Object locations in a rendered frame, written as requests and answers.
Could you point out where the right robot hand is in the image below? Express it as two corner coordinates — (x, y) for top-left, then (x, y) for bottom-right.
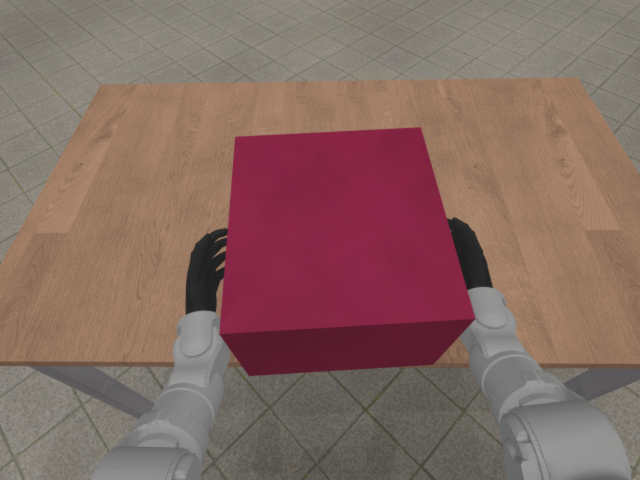
(447, 217), (493, 290)

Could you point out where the right robot forearm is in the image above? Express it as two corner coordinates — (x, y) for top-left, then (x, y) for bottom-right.
(459, 287), (631, 478)

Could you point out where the table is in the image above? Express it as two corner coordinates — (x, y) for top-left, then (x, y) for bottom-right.
(0, 77), (640, 419)

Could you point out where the left robot forearm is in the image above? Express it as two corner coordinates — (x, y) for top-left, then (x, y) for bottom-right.
(90, 311), (230, 480)

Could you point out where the left robot hand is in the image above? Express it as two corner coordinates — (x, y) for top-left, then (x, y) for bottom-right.
(186, 228), (228, 314)

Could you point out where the left robot upper arm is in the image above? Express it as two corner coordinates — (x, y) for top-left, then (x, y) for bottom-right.
(93, 446), (201, 480)

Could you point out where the right robot upper arm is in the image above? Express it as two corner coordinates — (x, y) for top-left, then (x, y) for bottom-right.
(500, 399), (631, 480)

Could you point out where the carton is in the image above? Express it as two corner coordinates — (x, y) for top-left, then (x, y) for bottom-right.
(219, 127), (475, 376)

